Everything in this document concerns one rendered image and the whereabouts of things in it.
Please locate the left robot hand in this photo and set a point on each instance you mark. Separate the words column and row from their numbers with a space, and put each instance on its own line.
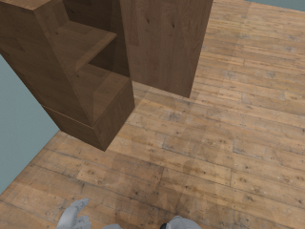
column 69, row 217

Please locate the right robot thigh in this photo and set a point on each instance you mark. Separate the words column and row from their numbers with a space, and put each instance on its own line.
column 182, row 223

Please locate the cupboard door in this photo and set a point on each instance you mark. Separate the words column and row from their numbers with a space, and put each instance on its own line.
column 164, row 41

